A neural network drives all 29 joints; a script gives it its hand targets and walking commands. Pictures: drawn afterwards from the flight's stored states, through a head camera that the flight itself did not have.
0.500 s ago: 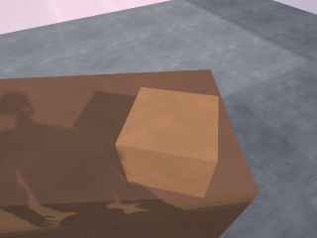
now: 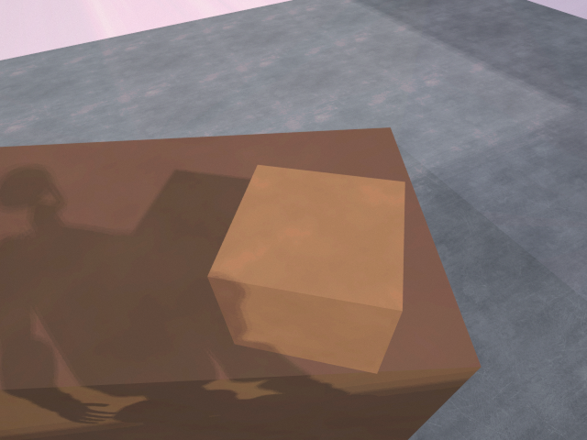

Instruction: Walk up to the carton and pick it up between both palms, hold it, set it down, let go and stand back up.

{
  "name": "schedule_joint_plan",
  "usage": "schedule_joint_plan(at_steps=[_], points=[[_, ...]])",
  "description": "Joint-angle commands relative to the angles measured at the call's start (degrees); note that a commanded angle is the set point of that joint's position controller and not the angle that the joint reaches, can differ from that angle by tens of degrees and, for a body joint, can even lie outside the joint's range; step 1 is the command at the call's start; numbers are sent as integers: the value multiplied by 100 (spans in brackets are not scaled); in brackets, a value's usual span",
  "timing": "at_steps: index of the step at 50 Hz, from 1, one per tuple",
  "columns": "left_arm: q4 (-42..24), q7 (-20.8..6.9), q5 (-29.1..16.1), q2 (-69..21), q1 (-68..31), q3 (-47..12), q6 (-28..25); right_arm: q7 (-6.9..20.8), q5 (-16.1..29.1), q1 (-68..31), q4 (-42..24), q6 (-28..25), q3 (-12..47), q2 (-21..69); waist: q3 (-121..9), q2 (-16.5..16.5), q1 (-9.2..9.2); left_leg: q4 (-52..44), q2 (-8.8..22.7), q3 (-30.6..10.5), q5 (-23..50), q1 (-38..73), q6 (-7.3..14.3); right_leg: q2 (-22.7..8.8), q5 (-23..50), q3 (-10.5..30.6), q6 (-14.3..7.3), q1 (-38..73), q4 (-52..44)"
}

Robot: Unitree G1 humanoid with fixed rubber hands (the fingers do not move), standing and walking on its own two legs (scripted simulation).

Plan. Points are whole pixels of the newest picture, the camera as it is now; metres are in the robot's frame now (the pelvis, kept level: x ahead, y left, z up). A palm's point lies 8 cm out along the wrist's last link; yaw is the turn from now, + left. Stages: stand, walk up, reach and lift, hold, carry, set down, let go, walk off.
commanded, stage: stand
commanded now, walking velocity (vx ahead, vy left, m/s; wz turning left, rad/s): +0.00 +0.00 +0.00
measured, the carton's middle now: (315, 266) +0.40 -0.01 -0.03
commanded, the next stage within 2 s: none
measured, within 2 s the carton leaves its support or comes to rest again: neither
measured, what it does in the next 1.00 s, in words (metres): stands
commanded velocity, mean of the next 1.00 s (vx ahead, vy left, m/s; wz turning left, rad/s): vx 0.00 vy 0.00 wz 0.00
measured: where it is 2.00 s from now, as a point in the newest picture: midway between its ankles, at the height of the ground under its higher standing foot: outside the picture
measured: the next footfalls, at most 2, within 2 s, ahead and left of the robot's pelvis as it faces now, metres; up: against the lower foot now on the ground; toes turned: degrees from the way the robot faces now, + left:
none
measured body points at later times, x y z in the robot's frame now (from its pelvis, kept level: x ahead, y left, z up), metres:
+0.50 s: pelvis +0.01 +0.00 +0.00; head +0.01 +0.00 +0.45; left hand +0.07 +0.28 -0.14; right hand +0.05 -0.28 -0.14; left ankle -0.01 +0.15 -0.75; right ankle +0.00 -0.12 -0.75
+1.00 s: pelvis +0.00 +0.00 +0.00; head +0.01 +0.00 +0.45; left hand +0.06 +0.28 -0.14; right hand +0.04 -0.29 -0.14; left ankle -0.01 +0.15 -0.75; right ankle +0.00 -0.13 -0.75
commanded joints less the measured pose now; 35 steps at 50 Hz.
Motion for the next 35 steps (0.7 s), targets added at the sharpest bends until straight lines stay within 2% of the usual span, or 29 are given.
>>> schedule_joint_plan(at_steps=[1, 2, 3, 6, 7, 9, 10, 12, 13, 15, 16, 17, 18, 19, 21, 22, 23, 24, 27, 29, 31, 32, 33, 35], points=[[-355, 67, 2, 1194, -90, 249, -78, -85, 4, 124, -256, -110, -231, -1236, -331, -91, -46, -348, 508, -203, 923, -104, 305, -639, 968, 366, -148, 38, -359], [-305, 87, 26, 1123, -78, 225, -87, -69, -14, 39, -284, -105, -256, -1235, -346, 33, -30, -315, 529, -176, 1202, -4, 256, -662, 1304, 336, -198, -4, -308], [-327, 73, -12, 1020, -4, 191, -133, -70, 52, 77, -274, -114, -246, -1221, -437, -74, -16, -243, 539, -220, 1221, 8, 280, -652, 1352, 335, -206, 53, -373], [-245, 78, -29, 1118, 39, 232, -136, -81, -3, 45, -241, -102, -213, -1097, -238, -33, -21, -288, 521, -206, 1098, -94, 309, -719, 1385, 377, -184, -5, -415], [-277, 89, -34, 1039, -53, 207, -120, -71, -1, 168, -148, -85, -187, -1038, -131, -121, -46, -336, 532, -186, 1078, -38, 263, -683, 1247, 366, -205, -24, -416], [-378, 105, -3, 1141, -176, 223, -67, -81, 6, 153, -204, -53, -194, -1155, -313, 100, -83, -374, 507, -132, 919, -76, 300, -694, 1020, 383, -154, 24, -393], [-293, 110, 1, 1049, -7, 184, -73, -61, -10, 146, -176, -63, -171, -1085, -160, 195, -40, -378, 549, -172, 908, -23, 262, -645, 912, 340, -159, -54, -419], [-290, 80, -16, 1266, 134, 253, -81, -77, -2, 56, -229, -72, -212, -1256, -272, -83, 53, -321, 523, -196, 982, -129, 262, -639, 1179, 316, -163, 177, -405], [-260, 66, 42, 1109, -13, 202, -73, -95, -6, 256, -207, -110, -244, -1213, -334, -82, -91, -331, 556, -180, 1033, -16, 284, -714, 1248, 371, -199, 73, -331], [-297, 96, -20, 1071, 13, 215, -126, -107, -3, 89, -199, -103, -169, -1075, -328, -21, 3, -324, 586, -204, 1064, -29, 300, -698, 1282, 352, -162, 175, -375], [-261, 74, -47, 1190, 50, 239, -139, -95, 12, 33, -206, -115, -227, -1244, -301, -164, 18, -339, 540, -238, 1043, -68, 314, -675, 1373, 325, -171, 160, -414], [-269, 86, 21, 1127, -33, 221, -141, -83, 25, 92, -162, -107, -191, -1134, -344, -102, -50, -329, 550, -209, 1022, 14, 315, -691, 1414, 317, -186, 73, -435], [-326, 77, -9, 1019, -53, 200, -136, -121, -3, 199, -150, -93, -185, -1095, -226, 132, -26, -347, 525, -137, 1149, -28, 278, -712, 1383, 365, -177, 59, -316], [-256, 105, 4, 1115, 44, 227, -131, -113, -43, 30, -168, -105, -170, -1102, -358, -25, 9, -343, 551, -140, 1304, 25, 276, -687, 1680, 274, -161, 149, -334], [-280, 86, 31, 1264, -72, 236, -112, -110, 23, 122, -224, -62, -232, -1211, -267, -72, -43, -346, 538, -129, 1149, -2, 195, -663, 1385, 274, -190, 57, -325], [-341, 87, 14, 1038, -69, 213, -128, -117, 14, -56, -242, -50, -147, -1090, -182, 138, 33, -300, 546, -113, 1163, -167, 264, -723, 1394, 352, -175, 80, -383], [-249, 111, -8, 1007, 2, 162, -109, -126, 21, 53, -192, -68, -197, -1111, -376, -13, -38, -391, 536, -163, 934, 89, 291, -695, 1377, 370, -173, 80, -398], [-261, 107, -13, 989, -80, 159, -105, -110, 30, 233, -129, -57, -198, -1102, -281, -32, -76, -369, 556, -187, 1003, 36, 272, -681, 1322, 357, -179, 73, -411], [-187, 76, -3, 1138, 8, 202, -111, -124, 14, 225, -177, -106, -209, -1201, -387, -104, -45, -383, 593, -194, 1162, 85, 296, -695, 1338, 324, -179, 131, -352], [-189, 89, -36, 1007, 83, 186, -136, -104, -3, 114, -178, -91, -186, -1134, -177, 167, 5, -397, 545, -120, 1099, -131, 292, -673, 1278, 333, -137, 228, -401], [-147, 79, -3, 1047, 8, 182, -108, -102, 0, 232, -97, -83, -187, -1065, -92, -150, -48, -449, 560, -157, 887, -18, 277, -638, 1167, 306, -176, -25, -438], [-255, 85, -9, 1196, -154, 226, -94, -91, 18, 90, -229, -106, -231, -1269, -204, -27, -67, -419, 540, -116, 1003, -43, 283, -644, 1223, 329, -113, 45, -494], [-197, 100, -14, 1220, 8, 232, -95, -70, -11, 104, -208, -112, -229, -1241, -255, 109, -7, -410, 543, -118, 1014, 2, 283, -684, 1213, 357, -160, 127, -416], [-125, 99, -12, 1065, 98, 212, -128, -84, 0, 212, -111, -105, -170, -1080, -220, -2, -32, -354, 583, -123, 1046, 35, 295, -672, 1297, 342, -149, 52, -462]])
